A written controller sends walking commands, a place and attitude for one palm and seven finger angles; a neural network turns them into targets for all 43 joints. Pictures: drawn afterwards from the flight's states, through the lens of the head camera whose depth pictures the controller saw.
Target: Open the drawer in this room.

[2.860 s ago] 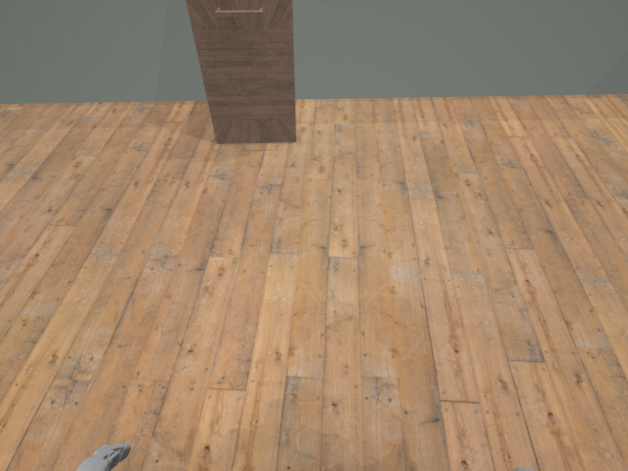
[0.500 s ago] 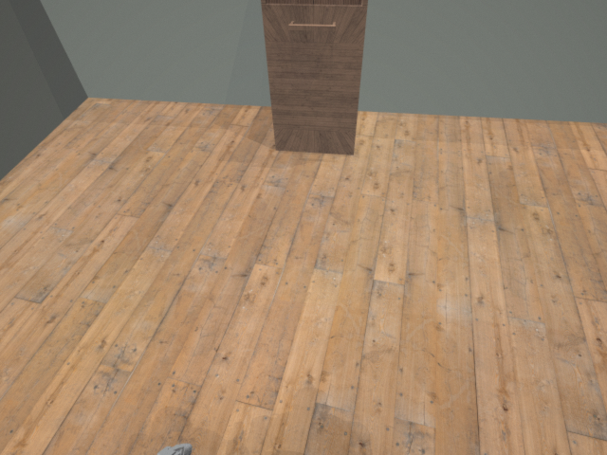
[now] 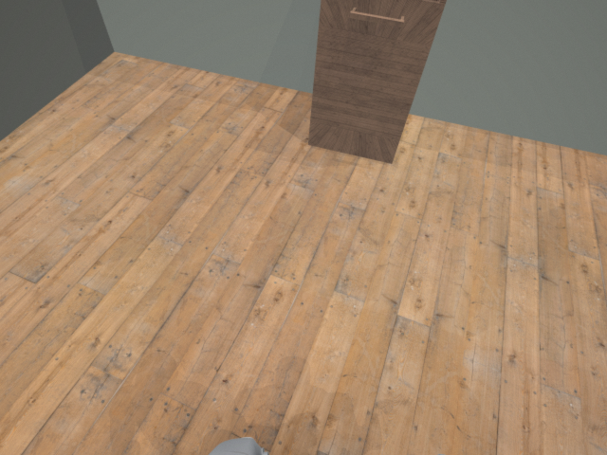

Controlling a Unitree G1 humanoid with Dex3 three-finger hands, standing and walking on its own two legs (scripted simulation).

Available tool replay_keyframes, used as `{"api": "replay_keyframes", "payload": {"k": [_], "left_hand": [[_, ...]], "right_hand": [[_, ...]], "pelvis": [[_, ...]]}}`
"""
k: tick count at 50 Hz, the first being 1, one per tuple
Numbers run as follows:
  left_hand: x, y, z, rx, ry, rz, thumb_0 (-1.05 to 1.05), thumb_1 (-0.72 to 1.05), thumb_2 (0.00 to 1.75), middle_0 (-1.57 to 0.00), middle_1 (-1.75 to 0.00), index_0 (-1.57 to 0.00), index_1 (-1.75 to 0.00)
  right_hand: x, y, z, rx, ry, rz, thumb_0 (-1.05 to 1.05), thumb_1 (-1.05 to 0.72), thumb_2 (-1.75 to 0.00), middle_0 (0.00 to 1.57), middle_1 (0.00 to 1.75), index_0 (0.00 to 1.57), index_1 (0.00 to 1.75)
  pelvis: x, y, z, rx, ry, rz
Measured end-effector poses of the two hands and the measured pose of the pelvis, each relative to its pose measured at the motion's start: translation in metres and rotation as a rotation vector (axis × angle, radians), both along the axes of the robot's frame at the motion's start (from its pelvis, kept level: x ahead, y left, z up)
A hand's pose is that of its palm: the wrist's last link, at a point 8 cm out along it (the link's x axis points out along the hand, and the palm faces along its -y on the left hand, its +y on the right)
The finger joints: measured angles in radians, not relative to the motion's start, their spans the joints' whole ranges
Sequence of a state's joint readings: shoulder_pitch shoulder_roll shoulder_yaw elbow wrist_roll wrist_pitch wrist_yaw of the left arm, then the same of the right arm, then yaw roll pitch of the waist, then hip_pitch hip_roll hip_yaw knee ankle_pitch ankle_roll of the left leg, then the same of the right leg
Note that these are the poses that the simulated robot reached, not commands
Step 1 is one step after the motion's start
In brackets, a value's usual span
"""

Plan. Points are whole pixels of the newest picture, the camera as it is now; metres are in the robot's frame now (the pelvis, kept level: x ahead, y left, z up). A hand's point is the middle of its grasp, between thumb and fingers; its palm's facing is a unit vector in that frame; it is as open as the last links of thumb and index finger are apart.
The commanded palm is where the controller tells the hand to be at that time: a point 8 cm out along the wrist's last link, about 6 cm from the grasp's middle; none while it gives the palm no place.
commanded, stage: turn or walk to find it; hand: left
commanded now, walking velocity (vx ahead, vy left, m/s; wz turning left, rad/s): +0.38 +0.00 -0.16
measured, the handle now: out of the picture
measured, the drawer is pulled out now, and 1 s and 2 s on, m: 0.00 0.00 0.00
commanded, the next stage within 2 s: stand and wait in 0.46 s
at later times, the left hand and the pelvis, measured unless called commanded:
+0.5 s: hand (244, 325) +0.33 +0.13 -0.15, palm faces -0.06 -0.97 -0.23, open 7.3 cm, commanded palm none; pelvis +0.19 -0.04 +0.00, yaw +0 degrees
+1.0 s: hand (222, 400) +0.21 +0.15 -0.16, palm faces +0.12 -0.98 -0.16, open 7.3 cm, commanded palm none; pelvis +0.24 -0.02 +0.02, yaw +3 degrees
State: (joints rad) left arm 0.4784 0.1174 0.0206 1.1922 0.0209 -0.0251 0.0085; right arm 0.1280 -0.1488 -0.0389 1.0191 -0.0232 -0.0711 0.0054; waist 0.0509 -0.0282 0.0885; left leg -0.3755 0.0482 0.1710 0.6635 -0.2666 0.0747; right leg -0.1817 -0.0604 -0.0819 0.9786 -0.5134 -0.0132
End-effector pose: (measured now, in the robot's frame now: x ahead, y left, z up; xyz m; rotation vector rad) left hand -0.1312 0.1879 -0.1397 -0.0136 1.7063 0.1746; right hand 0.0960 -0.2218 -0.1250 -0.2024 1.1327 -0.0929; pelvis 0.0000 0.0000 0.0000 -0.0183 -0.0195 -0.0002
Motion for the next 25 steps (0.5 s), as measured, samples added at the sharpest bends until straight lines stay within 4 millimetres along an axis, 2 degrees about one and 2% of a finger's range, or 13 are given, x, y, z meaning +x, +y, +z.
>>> {"api": "replay_keyframes", "payload": {"k": [2, 6, 10, 13, 17, 21, 23, 25], "left_hand": [[0.037, 0.012, 0.001, 0.007, -0.05, -0.028, 0.01, 0.91, 0.9, -0.21, -0.3, -0.2, -0.3], [0.129, 0.034, 0.004, 0.038, -0.21, -0.093, 0.01, 0.91, 0.9, -0.2, -0.3, -0.19, -0.3], [0.222, 0.047, 0.011, 0.075, -0.375, -0.137, 0.0, 0.92, 0.9, -0.2, -0.3, -0.19, -0.3], [0.281, 0.052, 0.019, 0.101, -0.459, -0.17, 0.01, 0.93, 0.9, -0.2, -0.3, -0.19, -0.3], [0.351, 0.044, 0.029, 0.117, -0.528, -0.229, 0.0, 0.93, 0.9, -0.2, -0.3, -0.19, -0.3], [0.414, 0.022, 0.032, 0.128, -0.577, -0.281, 0.0, 0.92, 0.9, -0.2, -0.3, -0.19, -0.3], [0.439, 0.008, 0.028, 0.133, -0.611, -0.289, 0.0, 0.92, 0.9, -0.2, -0.3, -0.19, -0.3], [0.453, -0.005, 0.024, 0.137, -0.64, -0.276, 0.0, 0.92, 0.9, -0.2, -0.3, -0.19, -0.3]], "right_hand": [[0.002, 0.007, 0.005, 0.008, -0.002, -0.041, 0.0, -0.91, -0.89, 0.2, 0.3, 0.2, 0.3], [0.003, -0.001, 0.017, -0.028, -0.002, -0.124, -0.03, -0.95, -0.89, 0.2, 0.3, 0.2, 0.3], [-0.013, -0.001, 0.017, -0.025, 0.088, -0.161, -0.02, -0.95, -0.89, 0.2, 0.3, 0.2, 0.3], [-0.029, 0.003, 0.012, -0.001, 0.173, -0.198, -0.02, -0.93, -0.89, 0.2, 0.3, 0.2, 0.3], [-0.048, 0.01, 0.005, 0.045, 0.298, -0.248, -0.01, -0.92, -0.89, 0.2, 0.3, 0.2, 0.3], [-0.058, 0.014, -0.001, 0.096, 0.432, -0.278, 0.0, -0.91, -0.89, 0.2, 0.3, 0.2, 0.3], [-0.056, 0.01, -0.007, 0.12, 0.496, -0.279, 0.0, -0.91, -0.89, 0.2, 0.3, 0.2, 0.3], [-0.046, 0.002, -0.013, 0.133, 0.542, -0.265, 0.0, -0.91, -0.89, 0.2, 0.3, 0.2, 0.3]], "pelvis": [[0.014, 0.005, 0.006, 0.004, -0.005, -0.016], [0.042, 0.012, 0.017, 0.014, -0.007, -0.038], [0.07, 0.011, 0.022, 0.023, -0.007, -0.048], [0.092, 0.007, 0.023, 0.03, -0.007, -0.055], [0.123, -0.003, 0.021, 0.036, -0.006, -0.056], [0.154, -0.019, 0.015, 0.041, -0.001, -0.035], [0.173, -0.031, 0.007, 0.045, 0.001, -0.013], [0.185, -0.04, 0.0, 0.038, 0.003, 0.006]]}}
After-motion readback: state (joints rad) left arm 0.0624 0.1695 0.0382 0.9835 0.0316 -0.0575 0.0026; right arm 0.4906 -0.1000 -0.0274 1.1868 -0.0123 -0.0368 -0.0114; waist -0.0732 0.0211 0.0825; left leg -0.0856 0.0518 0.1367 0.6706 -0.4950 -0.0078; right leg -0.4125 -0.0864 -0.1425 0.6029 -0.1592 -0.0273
